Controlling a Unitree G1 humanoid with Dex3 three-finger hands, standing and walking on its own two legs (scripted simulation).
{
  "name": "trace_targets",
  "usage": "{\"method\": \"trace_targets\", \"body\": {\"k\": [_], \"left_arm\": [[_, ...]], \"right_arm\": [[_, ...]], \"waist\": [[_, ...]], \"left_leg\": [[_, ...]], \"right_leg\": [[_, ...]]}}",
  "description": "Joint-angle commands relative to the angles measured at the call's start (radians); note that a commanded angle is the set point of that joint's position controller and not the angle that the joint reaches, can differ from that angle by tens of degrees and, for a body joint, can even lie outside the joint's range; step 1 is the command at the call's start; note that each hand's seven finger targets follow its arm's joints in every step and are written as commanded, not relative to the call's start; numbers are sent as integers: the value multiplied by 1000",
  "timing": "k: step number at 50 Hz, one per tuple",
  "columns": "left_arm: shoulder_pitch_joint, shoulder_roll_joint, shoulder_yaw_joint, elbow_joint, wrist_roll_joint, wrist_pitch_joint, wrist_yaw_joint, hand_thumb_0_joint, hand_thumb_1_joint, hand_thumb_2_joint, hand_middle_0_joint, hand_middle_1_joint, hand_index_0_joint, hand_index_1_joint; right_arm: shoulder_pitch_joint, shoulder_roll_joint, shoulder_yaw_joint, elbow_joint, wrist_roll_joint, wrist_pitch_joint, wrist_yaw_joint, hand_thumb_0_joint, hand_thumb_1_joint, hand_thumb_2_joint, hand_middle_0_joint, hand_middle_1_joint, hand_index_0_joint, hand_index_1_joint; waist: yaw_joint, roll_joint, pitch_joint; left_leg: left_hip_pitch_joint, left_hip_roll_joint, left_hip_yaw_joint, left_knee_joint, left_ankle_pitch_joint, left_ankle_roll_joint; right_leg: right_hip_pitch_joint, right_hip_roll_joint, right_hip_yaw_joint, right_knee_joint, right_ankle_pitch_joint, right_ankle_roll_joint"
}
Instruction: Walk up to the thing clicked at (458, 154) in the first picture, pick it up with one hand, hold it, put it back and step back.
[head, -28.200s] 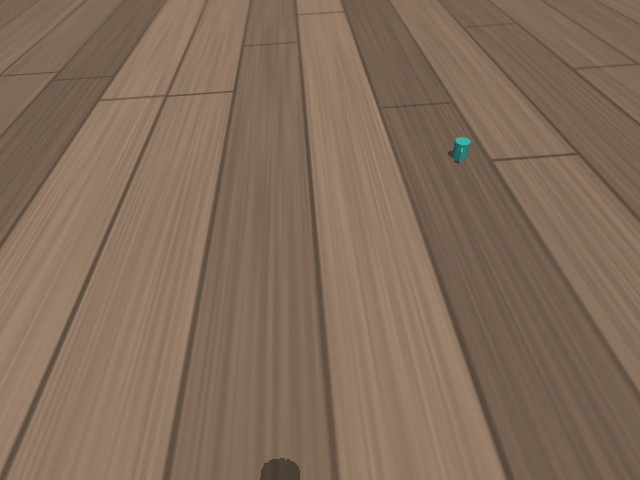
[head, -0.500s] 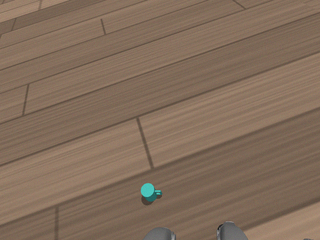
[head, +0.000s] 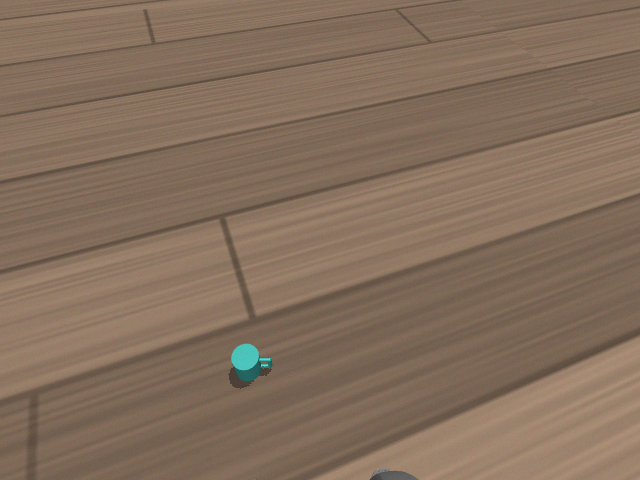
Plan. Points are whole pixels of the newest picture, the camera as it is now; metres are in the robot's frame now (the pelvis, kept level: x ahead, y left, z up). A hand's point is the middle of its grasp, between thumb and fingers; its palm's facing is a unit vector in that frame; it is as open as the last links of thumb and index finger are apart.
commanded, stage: walk up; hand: left
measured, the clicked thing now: (252, 362) +0.53 +0.20 -0.69
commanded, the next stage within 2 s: stand in 1.40 s
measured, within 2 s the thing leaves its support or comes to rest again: neither
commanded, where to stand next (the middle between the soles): +0.19 +0.01 m, yaw -2 degrees
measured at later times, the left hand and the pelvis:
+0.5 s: hand out of the picture +0.06 +0.26 -0.12, palm faces -0.07 -0.92 -0.39, open 7.3 cm; pelvis -0.03 -0.01 +0.02, yaw -4 degrees
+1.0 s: hand out of the picture +0.13 +0.23 -0.12, palm faces -0.06 -0.95 -0.30, open 7.3 cm; pelvis +0.00 +0.00 +0.04, yaw -3 degrees
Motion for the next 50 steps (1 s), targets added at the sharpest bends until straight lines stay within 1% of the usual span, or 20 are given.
{"method": "trace_targets", "body": {"k": [1,2,3,4,5,7,9,12,13,14,15,16,17,20,23,29,32,36,41,50], "left_arm": [[88,159,60,-44,20,-55,10,0,900,900,-200,-300,-200,-300],[123,206,72,-22,28,-67,16,0,900,900,-200,-300,-200,-300],[107,284,91,-41,39,-78,18,0,900,900,-200,-300,-200,-300],[65,293,81,-61,30,-74,19,0,900,900,-200,-300,-200,-300],[31,316,80,-66,22,-65,16,0,900,900,-200,-300,-200,-300],[-6,223,56,-72,17,-66,14,0,900,900,-200,-300,-200,-300],[33,204,47,-53,14,-75,20,0,900,900,-200,-300,-200,-300],[-25,192,32,-57,-5,-68,11,0,900,900,-200,-300,-200,-300],[-39,156,21,-64,-11,-67,10,0,900,900,-200,-300,-200,-300],[-38,109,8,-65,-20,-66,9,0,900,900,-200,-300,-200,-300],[21,111,6,-33,-24,-57,15,0,900,900,-200,-300,-200,-300],[39,159,19,-1,-11,-59,19,0,900,900,-200,-300,-200,-300],[62,159,20,17,-3,-68,13,0,900,900,-200,-300,-200,-300],[10,173,33,29,4,-82,-3,0,900,900,-200,-300,-200,-300],[-48,197,28,37,8,-79,-4,0,900,900,-200,-300,-200,-300],[-94,145,12,62,2,-76,-9,0,900,900,-200,-300,-200,-300],[-103,147,11,81,2,-73,-10,0,900,900,-200,-300,-200,-300],[-112,133,4,110,-8,-72,-7,0,900,900,-200,-300,-200,-300],[-123,134,-1,141,-16,-79,2,0,900,900,-200,-300,-200,-300],[-163,121,-10,185,-15,-64,7,0,900,900,-200,-300,-200,-300]], "right_arm": [[3,-260,-75,-71,6,-16,-17,0,-900,-900,200,300,200,300],[24,-194,-54,-71,13,-13,-16,0,-900,-900,200,300,200,300],[54,-125,-28,-88,22,-20,-17,0,-900,-900,200,300,200,300],[-44,-159,-34,-104,19,-21,-36,0,-900,-900,200,300,200,300],[-57,-210,-54,-82,12,-27,-44,0,-900,-900,200,300,200,300],[-48,-217,-60,-54,28,-40,-28,0,-900,-900,200,300,200,300],[-46,-171,-41,-39,33,-45,-22,0,-900,-900,200,300,200,300],[24,-160,-35,7,23,-65,-17,0,-900,-900,200,300,200,300],[42,-182,-43,13,12,-72,-19,0,-900,-900,200,300,200,300],[26,-230,-53,8,2,-79,-22,0,-900,-900,200,300,200,300],[-52,-270,-51,-16,11,-79,-17,0,-900,-900,200,300,200,300],[-122,-292,-58,-20,13,-75,-7,0,-900,-900,200,300,200,300],[-176,-260,-46,-20,10,-70,-4,0,-900,-900,200,300,200,300],[-149,-188,-16,5,17,-56,4,0,-900,-900,200,300,200,300],[-112,-176,-14,58,15,-42,16,0,-900,-900,200,300,200,300],[-110,-166,-3,96,23,-64,16,0,-900,-900,200,300,200,300],[-124,-162,3,112,19,-62,17,0,-900,-900,200,300,200,300],[-135,-165,11,142,16,-67,14,0,-900,-900,200,300,200,300],[-136,-156,20,169,25,-74,5,0,-900,-900,200,300,200,300],[-194,-151,10,184,27,-59,-4,0,-900,-900,200,300,200,300]], "waist": [[41,264,-224],[50,129,-240],[32,-93,-234],[51,-60,-234],[44,-91,-198],[-1,3,-120],[15,-61,-139],[-28,-56,-181],[-40,-14,-203],[-33,106,-217],[11,155,-192],[30,155,-148],[61,136,-133],[34,59,-77],[0,39,-20],[10,-21,-122],[14,-24,-121],[20,54,-119],[20,78,-217],[13,84,-208]], "left_leg": [[193,135,-127,-19,488,214],[68,73,-80,133,318,156],[-172,-25,-7,237,15,77],[-239,-31,-1,198,-256,68],[-87,-16,-26,222,-270,66],[-51,-29,-6,143,-192,75],[-52,-43,24,54,-75,71],[213,-66,50,-229,156,83],[287,-6,-52,-286,193,108],[327,140,-292,-364,225,166],[212,293,-431,-430,77,273],[67,323,-438,-438,-31,308],[5,259,-344,-405,-78,262],[-34,17,-86,-284,-122,93],[68,-44,-38,-222,-150,76],[149,11,-125,-375,-4,93],[128,-4,-112,-403,-44,84],[144,20,-129,-447,29,79],[226,34,-83,-404,416,71],[272,46,-74,-429,457,75]], "right_leg": [[193,-14,-67,-554,114,-31],[339,-75,61,-588,277,-38],[466,-230,379,-525,525,-107],[400,-355,514,-503,522,-248],[191,-410,553,-531,463,-294],[175,-272,313,-466,512,-221],[235,-223,269,-438,619,-187],[101,-180,175,-357,589,-140],[41,-158,142,-297,517,-100],[-43,-77,94,-191,359,-49],[2,-31,-5,-175,21,-26],[112,-69,-7,-161,-32,-30],[190,-85,14,-264,5,-41],[193,-126,180,-536,47,-96],[-3,-218,310,-694,-343,-125],[143,-129,128,-615,46,-60],[168,-146,144,-674,-33,-55],[209,-133,97,-639,120,-46],[342,-155,62,-612,488,-41],[357,-154,27,-650,509,-27]]}}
